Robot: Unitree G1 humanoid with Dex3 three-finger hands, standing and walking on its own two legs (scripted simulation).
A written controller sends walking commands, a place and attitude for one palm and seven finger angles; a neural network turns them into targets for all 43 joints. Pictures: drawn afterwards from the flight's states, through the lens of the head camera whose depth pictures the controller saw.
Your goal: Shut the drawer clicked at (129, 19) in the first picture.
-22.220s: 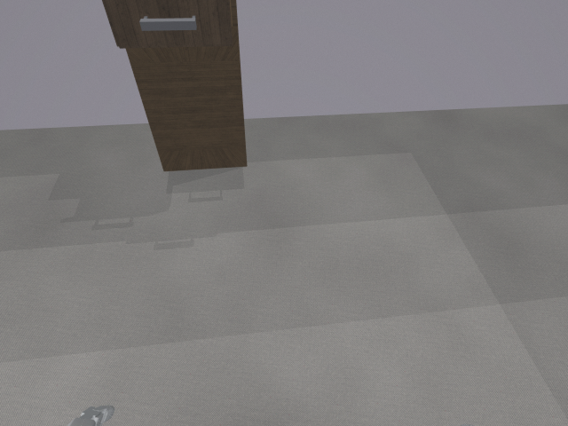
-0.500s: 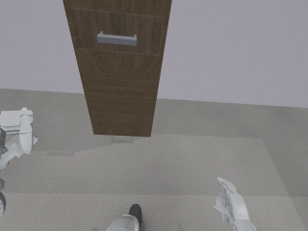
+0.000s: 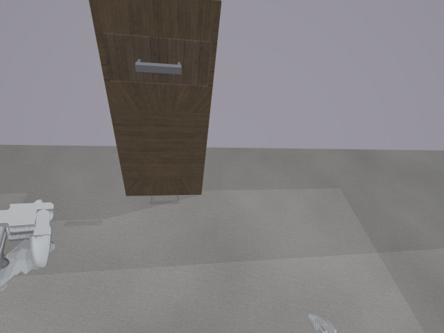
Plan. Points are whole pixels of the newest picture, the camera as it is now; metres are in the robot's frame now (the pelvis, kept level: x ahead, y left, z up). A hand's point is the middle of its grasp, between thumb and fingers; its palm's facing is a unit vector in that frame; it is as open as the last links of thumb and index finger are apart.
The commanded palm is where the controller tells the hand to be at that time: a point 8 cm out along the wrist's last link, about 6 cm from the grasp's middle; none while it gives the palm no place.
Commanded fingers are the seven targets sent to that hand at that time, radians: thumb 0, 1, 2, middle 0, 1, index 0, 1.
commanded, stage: stop stepping back and stand still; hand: left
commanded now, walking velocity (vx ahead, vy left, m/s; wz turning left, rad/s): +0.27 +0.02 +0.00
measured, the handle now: (159, 65) +1.03 +0.23 +0.03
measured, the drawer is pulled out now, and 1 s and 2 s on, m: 0.00 0.00 0.00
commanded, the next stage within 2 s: let the arm hang, fingers relaxed in 0.84 s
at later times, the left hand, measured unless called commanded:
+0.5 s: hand out of the picture +0.10 +0.21 +0.17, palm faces +0.43 -0.75 -0.50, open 3.2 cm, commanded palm +0.03 +0.27 +0.17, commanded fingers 0.00 0.90 0.90 -1.40 -1.60 -1.40 -1.60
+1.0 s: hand (22, 316) +0.13 +0.25 +0.10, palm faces +0.30 -0.78 -0.55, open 3.2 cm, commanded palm none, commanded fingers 0.00 0.90 0.90 -1.24 -1.43 -1.24 -1.43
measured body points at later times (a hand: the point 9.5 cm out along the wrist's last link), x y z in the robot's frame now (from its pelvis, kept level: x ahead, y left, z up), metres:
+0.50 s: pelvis -0.07 -0.02 -0.03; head -0.08 -0.03 +0.42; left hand +0.07 +0.25 +0.20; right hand +0.10 -0.23 -0.13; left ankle -0.05 +0.14 -0.69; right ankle -0.03 -0.07 -0.75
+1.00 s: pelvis -0.06 +0.00 -0.02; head -0.04 -0.02 +0.43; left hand +0.11 +0.29 +0.13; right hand +0.15 -0.23 -0.11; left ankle -0.05 +0.12 -0.75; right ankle -0.03 -0.07 -0.75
